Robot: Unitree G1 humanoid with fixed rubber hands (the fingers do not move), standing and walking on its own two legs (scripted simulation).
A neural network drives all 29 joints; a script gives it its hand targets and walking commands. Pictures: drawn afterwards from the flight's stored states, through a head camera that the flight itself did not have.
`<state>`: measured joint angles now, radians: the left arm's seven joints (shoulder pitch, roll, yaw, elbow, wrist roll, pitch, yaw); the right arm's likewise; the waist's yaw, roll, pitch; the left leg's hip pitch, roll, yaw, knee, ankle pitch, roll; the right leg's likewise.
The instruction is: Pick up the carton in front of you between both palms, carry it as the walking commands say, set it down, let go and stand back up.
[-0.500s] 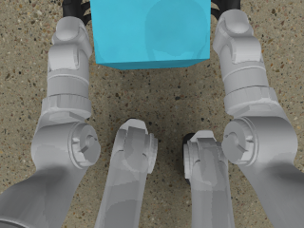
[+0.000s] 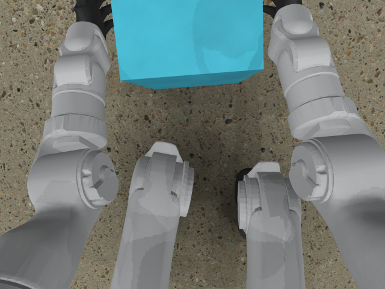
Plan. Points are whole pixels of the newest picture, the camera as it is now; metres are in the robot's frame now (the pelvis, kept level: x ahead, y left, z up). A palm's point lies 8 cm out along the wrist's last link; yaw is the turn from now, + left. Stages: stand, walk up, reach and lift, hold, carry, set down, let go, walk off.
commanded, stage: set down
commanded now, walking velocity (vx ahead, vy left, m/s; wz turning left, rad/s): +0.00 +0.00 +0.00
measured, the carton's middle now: (190, 28) +0.53 +0.11 -0.25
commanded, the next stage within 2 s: none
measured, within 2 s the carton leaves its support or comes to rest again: rests again in 0.12 s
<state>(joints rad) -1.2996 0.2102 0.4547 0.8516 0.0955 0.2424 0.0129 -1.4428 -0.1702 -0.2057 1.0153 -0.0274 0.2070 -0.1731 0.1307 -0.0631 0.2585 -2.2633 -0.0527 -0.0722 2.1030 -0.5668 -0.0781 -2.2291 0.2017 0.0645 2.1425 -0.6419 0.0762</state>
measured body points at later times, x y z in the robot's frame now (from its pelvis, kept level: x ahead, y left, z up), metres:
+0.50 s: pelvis -0.01 +0.00 -0.01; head +0.36 +0.04 +0.24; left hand +0.50 +0.26 -0.19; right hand +0.57 -0.05 -0.19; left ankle +0.11 +0.14 -0.36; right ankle +0.09 -0.12 -0.36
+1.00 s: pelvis -0.01 +0.00 -0.02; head +0.37 +0.04 +0.21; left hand +0.50 +0.30 -0.21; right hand +0.58 -0.08 -0.22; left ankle +0.11 +0.13 -0.36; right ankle +0.09 -0.11 -0.36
